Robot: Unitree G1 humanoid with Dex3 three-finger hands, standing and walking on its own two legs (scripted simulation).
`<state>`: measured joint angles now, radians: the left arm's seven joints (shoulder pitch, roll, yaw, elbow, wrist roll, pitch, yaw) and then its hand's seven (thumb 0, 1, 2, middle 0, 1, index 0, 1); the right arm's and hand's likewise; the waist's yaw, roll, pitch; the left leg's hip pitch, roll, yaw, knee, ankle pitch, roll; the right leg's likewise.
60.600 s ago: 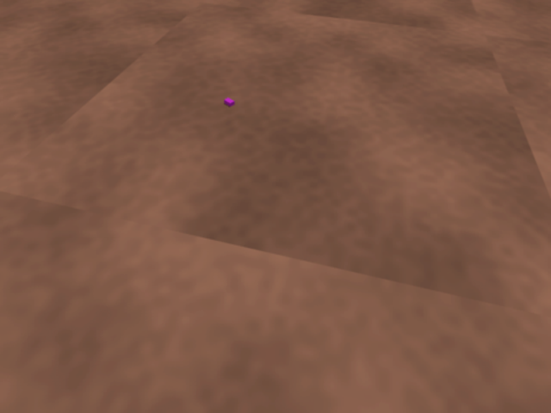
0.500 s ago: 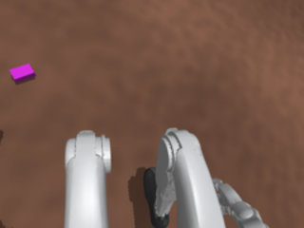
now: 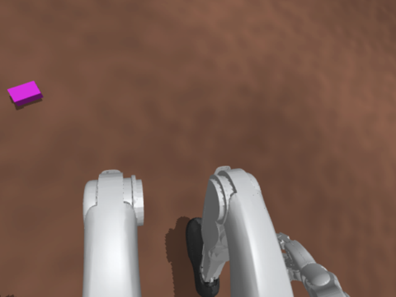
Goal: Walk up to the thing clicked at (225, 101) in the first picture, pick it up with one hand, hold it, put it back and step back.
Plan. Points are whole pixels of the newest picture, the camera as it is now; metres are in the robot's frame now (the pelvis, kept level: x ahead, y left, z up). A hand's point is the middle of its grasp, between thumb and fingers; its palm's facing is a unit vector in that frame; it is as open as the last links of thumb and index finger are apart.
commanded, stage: rise first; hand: left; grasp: from above
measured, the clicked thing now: (25, 93) +0.54 +0.40 -0.29
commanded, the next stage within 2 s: approach in 0.02 s
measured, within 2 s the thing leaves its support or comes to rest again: neither
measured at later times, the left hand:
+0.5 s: hand out of the picture +0.36 +0.38 -0.16, palm faces -0.40 -0.14 -0.91, open 9.4 cm
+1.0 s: hand out of the picture +0.35 +0.40 -0.16, palm faces -0.46 -0.15 -0.87, open 9.7 cm
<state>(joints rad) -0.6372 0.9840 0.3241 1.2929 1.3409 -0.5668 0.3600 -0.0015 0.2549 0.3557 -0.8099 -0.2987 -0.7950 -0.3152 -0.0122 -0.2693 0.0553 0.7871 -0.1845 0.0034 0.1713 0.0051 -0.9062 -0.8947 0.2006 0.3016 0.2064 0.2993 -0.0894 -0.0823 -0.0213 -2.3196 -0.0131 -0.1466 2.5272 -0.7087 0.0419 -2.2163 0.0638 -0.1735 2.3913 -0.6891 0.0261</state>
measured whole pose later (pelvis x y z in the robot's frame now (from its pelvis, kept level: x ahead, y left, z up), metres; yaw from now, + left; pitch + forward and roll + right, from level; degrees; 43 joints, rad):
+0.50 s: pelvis +0.00 +0.00 +0.00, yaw +0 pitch +29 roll -11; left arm -0.74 0.87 0.22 1.38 1.41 -0.52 0.46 0.00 0.16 0.45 -0.74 -0.34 -0.72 -0.37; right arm 0.02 -0.25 0.07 0.78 -0.18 -0.01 0.17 0.00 -0.90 -0.89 0.20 0.30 0.21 0.30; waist -0.14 -0.08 -0.06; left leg -2.32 -0.01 -0.14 2.51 -0.70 0.03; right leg -2.23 0.06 -0.17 2.38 -0.68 0.02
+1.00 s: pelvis +0.00 +0.00 +0.00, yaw +1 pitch +29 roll -11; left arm -0.70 0.91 0.23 1.32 1.32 -0.54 0.37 0.00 0.14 0.43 -0.65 -0.46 -0.67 -0.44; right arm 0.05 -0.27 0.07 0.80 -0.18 -0.04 0.16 0.01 -0.90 -0.89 0.20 0.30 0.21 0.30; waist -0.12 -0.06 -0.02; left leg -2.32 -0.02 -0.14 2.51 -0.71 0.03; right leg -2.22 0.06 -0.17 2.38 -0.70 0.02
